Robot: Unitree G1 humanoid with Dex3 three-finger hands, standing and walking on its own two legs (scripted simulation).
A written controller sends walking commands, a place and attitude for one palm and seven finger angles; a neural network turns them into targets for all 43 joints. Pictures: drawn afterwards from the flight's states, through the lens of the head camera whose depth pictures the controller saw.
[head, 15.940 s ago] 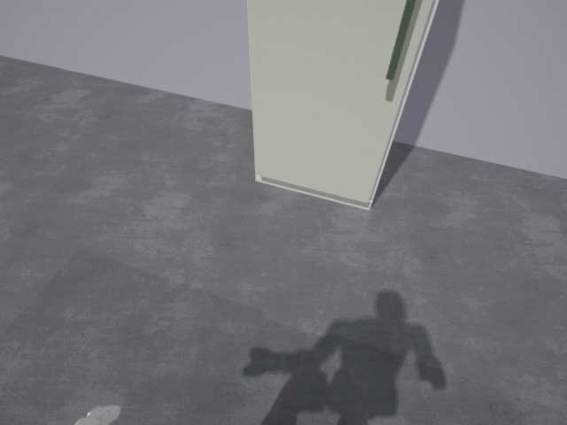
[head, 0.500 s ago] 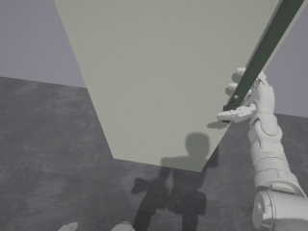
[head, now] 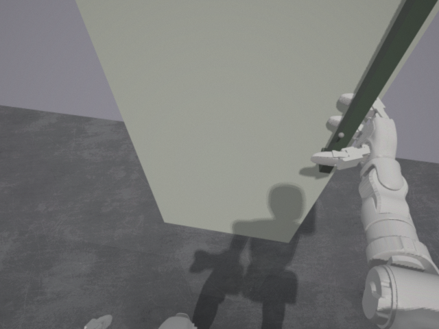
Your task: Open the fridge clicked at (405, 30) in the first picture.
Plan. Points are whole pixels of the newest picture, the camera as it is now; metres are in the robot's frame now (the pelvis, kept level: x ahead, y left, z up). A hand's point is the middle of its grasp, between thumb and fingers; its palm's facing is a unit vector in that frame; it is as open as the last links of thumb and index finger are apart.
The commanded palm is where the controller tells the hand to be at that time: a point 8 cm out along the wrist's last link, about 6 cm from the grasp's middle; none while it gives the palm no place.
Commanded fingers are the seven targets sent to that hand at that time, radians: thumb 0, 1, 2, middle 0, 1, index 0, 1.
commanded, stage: grip the handle and tug to test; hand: right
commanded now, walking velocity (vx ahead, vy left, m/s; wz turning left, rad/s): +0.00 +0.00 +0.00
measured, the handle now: (369, 79) +0.50 -0.17 +0.20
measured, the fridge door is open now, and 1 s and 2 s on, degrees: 0 0 1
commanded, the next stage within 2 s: pull the door a little, standing still in 1.26 s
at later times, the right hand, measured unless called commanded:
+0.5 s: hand (337, 133) +0.46 -0.15 +0.11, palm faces +0.03 +1.00 +0.00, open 5.9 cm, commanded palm +0.42 -0.20 +0.12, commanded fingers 0.00 -0.90 -0.90 0.45 1.40 0.45 1.40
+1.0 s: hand (337, 133) +0.46 -0.15 +0.11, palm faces +0.04 +1.00 +0.01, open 5.5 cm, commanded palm +0.40 -0.20 +0.12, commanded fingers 0.00 -0.90 -0.90 0.45 1.40 0.45 1.40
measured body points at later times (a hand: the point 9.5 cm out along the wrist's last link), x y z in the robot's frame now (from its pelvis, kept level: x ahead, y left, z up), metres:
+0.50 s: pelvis +0.01 +0.00 +0.00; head +0.06 +0.00 +0.45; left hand +0.08 +0.25 -0.12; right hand +0.45 -0.20 +0.11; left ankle +0.04 +0.14 -0.71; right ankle -0.03 -0.13 -0.71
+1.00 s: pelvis +0.02 +0.00 +0.01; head +0.07 +0.01 +0.45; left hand +0.09 +0.26 -0.11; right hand +0.45 -0.20 +0.11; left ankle +0.04 +0.14 -0.71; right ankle -0.03 -0.13 -0.71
